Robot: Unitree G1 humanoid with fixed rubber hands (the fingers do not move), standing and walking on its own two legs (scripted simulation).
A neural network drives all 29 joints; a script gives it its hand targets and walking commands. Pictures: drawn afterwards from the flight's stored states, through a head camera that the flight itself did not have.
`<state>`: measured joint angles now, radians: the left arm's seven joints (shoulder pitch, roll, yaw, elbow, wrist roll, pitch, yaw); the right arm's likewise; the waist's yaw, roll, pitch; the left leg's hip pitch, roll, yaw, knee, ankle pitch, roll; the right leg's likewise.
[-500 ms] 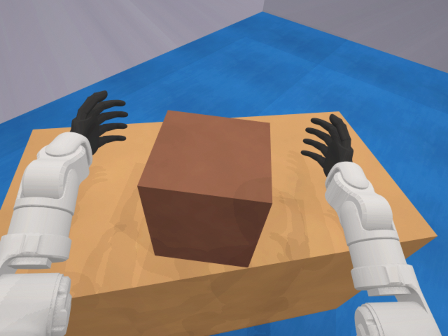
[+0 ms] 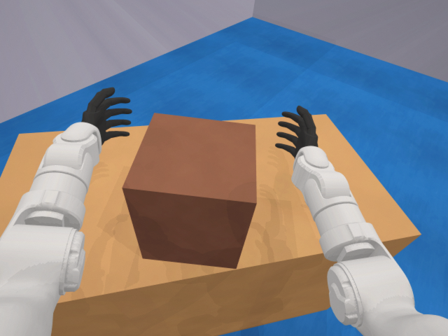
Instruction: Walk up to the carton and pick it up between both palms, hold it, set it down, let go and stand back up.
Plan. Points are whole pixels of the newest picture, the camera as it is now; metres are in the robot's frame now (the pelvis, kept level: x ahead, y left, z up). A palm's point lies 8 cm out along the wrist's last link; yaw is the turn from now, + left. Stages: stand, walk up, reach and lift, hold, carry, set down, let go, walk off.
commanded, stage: reach and lift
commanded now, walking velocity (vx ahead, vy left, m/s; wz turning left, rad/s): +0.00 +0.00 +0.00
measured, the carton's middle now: (196, 194) +0.41 -0.03 +0.01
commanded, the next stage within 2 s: none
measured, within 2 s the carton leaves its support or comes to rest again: neither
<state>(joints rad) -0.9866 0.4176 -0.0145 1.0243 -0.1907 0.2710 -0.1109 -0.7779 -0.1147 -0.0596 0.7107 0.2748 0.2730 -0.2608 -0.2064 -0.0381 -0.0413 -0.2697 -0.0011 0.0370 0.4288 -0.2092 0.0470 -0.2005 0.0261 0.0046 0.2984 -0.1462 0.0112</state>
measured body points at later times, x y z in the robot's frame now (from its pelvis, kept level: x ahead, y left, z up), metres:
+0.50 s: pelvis -0.01 -0.01 -0.01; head +0.03 +0.04 +0.43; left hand +0.46 +0.14 +0.07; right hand +0.38 -0.21 +0.07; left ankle +0.01 +0.08 -0.75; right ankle +0.00 -0.13 -0.75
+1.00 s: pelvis -0.02 +0.00 -0.02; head +0.04 +0.04 +0.43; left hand +0.46 +0.12 +0.05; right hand +0.38 -0.18 +0.05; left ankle +0.01 +0.08 -0.75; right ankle +0.00 -0.13 -0.75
